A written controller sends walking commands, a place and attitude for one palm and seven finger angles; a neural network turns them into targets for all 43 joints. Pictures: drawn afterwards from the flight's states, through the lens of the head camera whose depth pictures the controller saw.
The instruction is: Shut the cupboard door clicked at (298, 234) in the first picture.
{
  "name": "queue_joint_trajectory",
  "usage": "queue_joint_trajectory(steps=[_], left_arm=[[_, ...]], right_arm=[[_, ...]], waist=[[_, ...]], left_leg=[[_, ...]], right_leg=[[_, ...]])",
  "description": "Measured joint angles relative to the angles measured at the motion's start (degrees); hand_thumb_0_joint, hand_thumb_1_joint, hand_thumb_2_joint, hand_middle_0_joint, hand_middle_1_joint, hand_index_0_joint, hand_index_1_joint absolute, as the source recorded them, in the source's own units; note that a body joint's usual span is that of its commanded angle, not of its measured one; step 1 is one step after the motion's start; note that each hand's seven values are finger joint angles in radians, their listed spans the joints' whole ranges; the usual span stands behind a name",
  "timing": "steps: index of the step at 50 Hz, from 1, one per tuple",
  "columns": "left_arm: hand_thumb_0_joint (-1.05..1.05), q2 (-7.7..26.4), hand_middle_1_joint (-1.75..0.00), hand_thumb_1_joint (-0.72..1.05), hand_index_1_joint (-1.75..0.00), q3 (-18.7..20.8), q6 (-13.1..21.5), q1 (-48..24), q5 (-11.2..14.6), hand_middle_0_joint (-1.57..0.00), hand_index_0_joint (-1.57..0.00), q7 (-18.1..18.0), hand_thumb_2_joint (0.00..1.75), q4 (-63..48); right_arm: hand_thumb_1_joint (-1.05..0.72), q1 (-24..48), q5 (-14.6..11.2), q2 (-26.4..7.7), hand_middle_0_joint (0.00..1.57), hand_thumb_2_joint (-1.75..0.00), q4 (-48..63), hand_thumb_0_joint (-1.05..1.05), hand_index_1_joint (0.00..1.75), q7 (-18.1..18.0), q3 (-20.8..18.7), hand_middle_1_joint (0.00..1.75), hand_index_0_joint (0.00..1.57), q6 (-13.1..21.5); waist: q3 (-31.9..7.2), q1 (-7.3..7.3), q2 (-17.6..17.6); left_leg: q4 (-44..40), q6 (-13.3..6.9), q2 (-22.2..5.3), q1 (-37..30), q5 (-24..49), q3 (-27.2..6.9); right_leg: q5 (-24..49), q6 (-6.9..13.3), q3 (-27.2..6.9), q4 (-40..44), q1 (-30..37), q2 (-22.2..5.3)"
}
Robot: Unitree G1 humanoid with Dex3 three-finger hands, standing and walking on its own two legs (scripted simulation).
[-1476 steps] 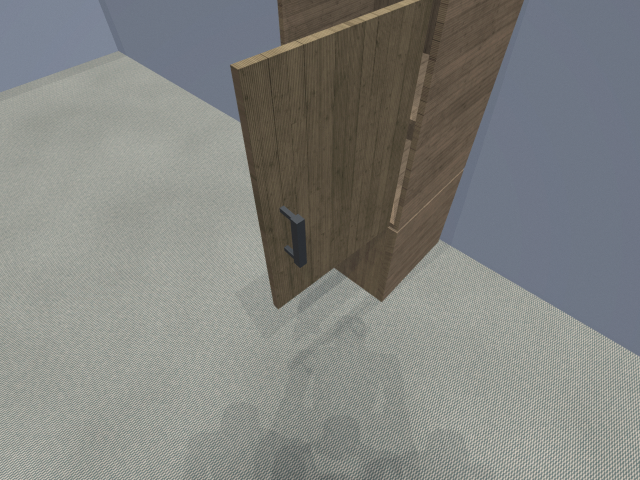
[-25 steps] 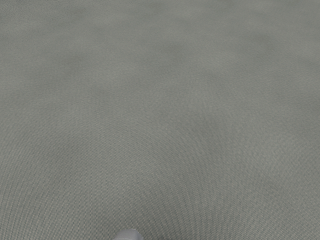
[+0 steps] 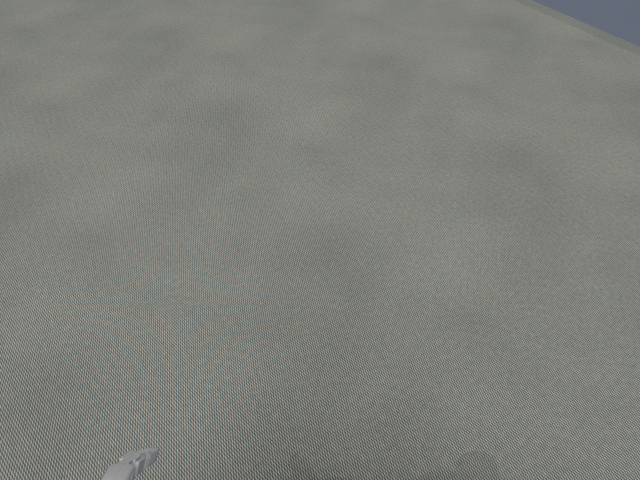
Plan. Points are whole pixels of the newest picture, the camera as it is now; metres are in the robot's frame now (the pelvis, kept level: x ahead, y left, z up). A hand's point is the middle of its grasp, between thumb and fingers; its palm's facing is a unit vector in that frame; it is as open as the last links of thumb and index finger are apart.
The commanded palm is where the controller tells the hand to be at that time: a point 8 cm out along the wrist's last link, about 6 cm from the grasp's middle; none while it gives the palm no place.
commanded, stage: turn to face it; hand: left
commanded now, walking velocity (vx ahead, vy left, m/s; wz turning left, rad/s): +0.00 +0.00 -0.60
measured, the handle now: out of the picture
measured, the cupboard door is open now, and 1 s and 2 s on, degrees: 56 56 56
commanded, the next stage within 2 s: none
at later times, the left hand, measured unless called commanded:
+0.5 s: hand (191, 461) +0.16 +0.20 -0.17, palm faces -0.24 -0.95 -0.19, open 7.4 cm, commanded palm none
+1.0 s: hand (266, 438) +0.19 +0.10 -0.15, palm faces -0.54 -0.81 -0.24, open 7.4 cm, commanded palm none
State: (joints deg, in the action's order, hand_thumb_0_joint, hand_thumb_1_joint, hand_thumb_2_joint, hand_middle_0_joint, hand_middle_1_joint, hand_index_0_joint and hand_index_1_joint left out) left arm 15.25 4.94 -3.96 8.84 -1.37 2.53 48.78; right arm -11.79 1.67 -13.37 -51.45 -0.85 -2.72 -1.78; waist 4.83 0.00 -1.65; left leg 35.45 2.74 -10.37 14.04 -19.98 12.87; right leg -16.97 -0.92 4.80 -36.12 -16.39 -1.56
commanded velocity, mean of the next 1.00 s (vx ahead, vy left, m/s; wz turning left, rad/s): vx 0.00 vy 0.00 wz -0.60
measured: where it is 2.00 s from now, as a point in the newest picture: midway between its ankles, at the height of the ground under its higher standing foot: outside the picture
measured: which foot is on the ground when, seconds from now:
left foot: down 0.00-0.00, up 0.02-0.34, down 0.36-0.74, up 0.76-1.00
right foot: down 0.00-0.36, up 0.38-0.72, down 0.74-1.00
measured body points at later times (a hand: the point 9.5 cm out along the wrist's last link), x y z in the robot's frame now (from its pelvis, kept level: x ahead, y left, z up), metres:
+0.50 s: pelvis +0.02 +0.02 +0.01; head +0.07 +0.04 +0.45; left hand +0.17 +0.25 -0.15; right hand +0.04 -0.24 -0.12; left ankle +0.07 +0.13 -0.73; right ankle -0.05 -0.10 -0.66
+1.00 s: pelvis +0.01 -0.02 +0.01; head +0.05 -0.06 +0.46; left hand +0.22 +0.14 -0.13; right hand -0.06 -0.30 -0.13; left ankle +0.10 +0.09 -0.67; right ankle -0.06 -0.11 -0.73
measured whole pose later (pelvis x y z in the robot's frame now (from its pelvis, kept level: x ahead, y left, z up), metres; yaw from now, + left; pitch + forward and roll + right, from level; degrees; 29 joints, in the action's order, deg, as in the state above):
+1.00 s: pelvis +0.01 -0.02 +0.01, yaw -34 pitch +1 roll +1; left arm 11.6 2.9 -2.7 10.9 -1.4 0.7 50.4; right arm -9.1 0.9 -15.1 -50.6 -1.1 -3.4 -3.6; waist 5.1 0.3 -0.7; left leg 56.3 5.6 -3.8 28.3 -23.5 2.1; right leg -16.2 1.7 -2.8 -29.1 -14.0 1.7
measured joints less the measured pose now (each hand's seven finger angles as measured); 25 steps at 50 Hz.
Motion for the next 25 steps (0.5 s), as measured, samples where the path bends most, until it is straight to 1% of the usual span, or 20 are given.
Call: queue_joint_trajectory(steps=[1,2,3,4,5,7,10,14,16,18,19,20,21,23,25], left_arm=[[0.01,0.0,-0.30,0.91,-0.30,-0.2,0.8,0.0,-0.1,-0.20,-0.20,-0.1,0.90,-0.2],[0.01,-0.6,-0.30,0.91,-0.30,-0.5,1.4,-0.3,-0.1,-0.20,-0.20,-0.5,0.90,0.0],[0.01,-1.3,-0.30,0.91,-0.30,-0.9,1.7,-0.4,0.0,-0.20,-0.20,-0.8,0.90,0.0],[0.01,-1.9,-0.30,0.91,-0.30,-1.1,2.0,-0.3,0.0,-0.20,-0.20,-1.2,0.90,0.0],[0.01,-2.3,-0.30,0.91,-0.30,-1.3,2.0,-0.1,0.1,-0.20,-0.20,-1.5,0.90,-0.1],[0.01,-2.9,-0.30,0.91,-0.30,-1.6,1.7,0.4,0.2,-0.20,-0.20,-2.0,0.90,0.1],[0.01,-3.4,-0.30,0.91,-0.30,-1.8,1.4,1.2,0.0,-0.21,-0.20,-2.1,0.90,0.7],[0.01,-3.4,-0.30,0.90,-0.30,-1.7,1.0,2.0,-0.2,-0.21,-0.20,-1.9,0.90,1.3],[0.01,-3.2,-0.30,0.90,-0.30,-1.5,0.7,2.2,-0.2,-0.21,-0.20,-1.8,0.90,1.5],[0.01,-2.9,-0.30,0.90,-0.30,-1.2,0.2,2.6,0.0,-0.21,-0.20,-1.8,0.90,1.7],[0.01,-2.6,-0.30,0.90,-0.30,-1.0,-0.2,2.7,0.3,-0.21,-0.20,-1.7,0.90,1.7],[0.01,-2.1,-0.30,0.90,-0.30,-0.8,-0.5,2.3,0.4,-0.21,-0.20,-1.6,0.90,1.8],[0.01,-1.5,-0.30,0.90,-0.30,-0.5,-0.7,2.1,0.3,-0.21,-0.20,-1.5,0.90,1.9],[0.01,-0.6,-0.30,0.91,-0.30,0.0,-0.9,1.4,0.1,-0.21,-0.20,-1.0,0.90,2.2],[0.01,-0.1,-0.30,0.91,-0.30,0.5,-1.1,0.8,0.1,-0.20,-0.20,-0.5,0.90,2.1]], right_arm=[[-0.90,-0.4,-0.2,-0.5,0.20,-0.90,-0.1,0.00,0.30,0.1,-0.3,0.30,0.20,-0.3],[-0.91,-0.1,-0.4,-1.3,0.20,-0.90,-0.4,0.01,0.30,0.0,-0.6,0.30,0.20,-0.9],[-0.91,0.2,-0.5,-2.0,0.20,-0.90,-0.7,0.01,0.30,-0.3,-0.8,0.30,0.20,-1.5],[-0.91,0.6,-0.6,-2.5,0.20,-0.90,-1.0,0.01,0.29,-0.6,-0.9,0.30,0.20,-2.0],[-0.91,0.9,-0.7,-2.7,0.20,-0.90,-1.2,0.01,0.29,-0.8,-1.0,0.30,0.20,-2.2],[-0.91,1.4,-0.7,-2.8,0.20,-0.90,-1.1,0.01,0.29,-0.9,-0.9,0.29,0.20,-2.1],[-0.91,1.8,-0.8,-2.3,0.20,-0.90,-0.4,0.01,0.29,-0.7,-0.7,0.29,0.19,-1.8],[-0.91,2.4,-0.9,-1.1,0.20,-0.90,0.7,0.01,0.29,-0.5,-0.4,0.29,0.19,-1.5],[-0.91,2.6,-1.1,-0.5,0.20,-0.90,1.2,0.01,0.29,-0.5,-0.1,0.29,0.19,-1.1],[-0.91,2.3,-1.1,-0.1,0.20,-0.90,1.9,0.01,0.29,-0.5,0.3,0.29,0.20,-0.2],[-0.91,2.1,-0.8,0.0,0.20,-0.90,2.2,0.01,0.29,-0.6,0.4,0.29,0.20,0.4],[-0.91,2.2,-0.6,0.5,0.20,-0.90,2.3,0.01,0.29,-0.6,0.7,0.30,0.20,0.7],[-0.91,2.1,-0.3,1.0,0.20,-0.90,2.4,0.01,0.29,-0.6,1.1,0.30,0.20,0.9],[-0.91,1.5,0.1,1.8,0.20,-0.90,2.6,0.00,0.29,-0.7,1.8,0.30,0.20,1.1],[-0.91,0.9,0.2,2.2,0.20,-0.90,2.5,0.00,0.29,-0.8,2.1,0.30,0.20,0.9]], waist=[[-0.3,-0.06,0.0],[0.1,0.04,-1.0],[0.5,0.25,-1.7],[0.7,0.33,-1.9],[1.0,0.31,-1.8],[1.2,0.38,-1.1],[1.0,0.44,0.3],[0.6,-0.02,1.9],[0.3,-0.34,2.8],[-0.4,-0.41,3.0],[-0.7,-0.34,3.1],[-0.4,-0.50,3.8],[0.0,-0.68,4.3],[0.3,-0.73,4.5],[0.6,-0.75,4.1]], left_leg=[[3.6,0.3,-0.2,1.6,-1.9,-0.3],[8.7,0.6,0.0,3.7,-5.8,-2.8],[14.5,0.8,1.1,6.1,-9.0,-5.7],[19.8,1.0,2.5,8.4,-10.5,-7.8],[24.0,1.3,3.6,10.3,-10.3,-9.1],[27.5,1.9,4.9,12.8,-8.1,-10.1],[24.7,2.5,5.8,13.9,-5.7,-10.5],[16.0,2.5,6.8,12.3,-4.4,-10.9],[9.8,2.2,7.5,10.1,-3.1,-11.0],[0.3,1.6,7.8,6.4,1.4,-11.0],[-1.3,-0.2,7.6,6.1,5.1,-10.7],[-0.1,-1.6,7.5,6.3,5.4,-9.8],[0.6,-2.6,7.1,6.2,4.6,-8.8],[-0.3,-3.2,6.1,5.0,3.7,-7.5],[-2.4,-3.0,5.0,3.5,4.4,-6.4]], right_leg=[[-1.4,0.7,-0.4,2.1,0.8,0.2],[-2.8,1.4,-0.6,0.9,0.1,0.9],[-3.3,1.8,-0.9,0.1,-0.4,1.3],[-3.1,2.1,-1.5,0.1,-0.5,1.5],[-2.4,2.2,-2.1,0.8,-0.3,1.7],[-0.9,2.2,-3.5,2.8,0.4,1.9],[0.4,2.2,-5.2,5.2,1.3,2.2],[0.8,1.7,-7.6,5.8,1.6,2.7],[0.3,1.2,-8.9,4.9,1.1,3.1],[-0.8,0.4,-10.2,2.7,-0.1,3.8],[-2.4,0.6,-10.5,0.3,-1.4,4.2],[-6.6,0.6,-10.3,-4.1,-3.0,4.1],[-10.2,0.3,-9.6,-9.8,-4.9,4.1],[-12.6,-0.4,-7.4,-20.6,-8.3,3.7],[-11.8,-1.2,-5.2,-26.1,-10.0,2.7]])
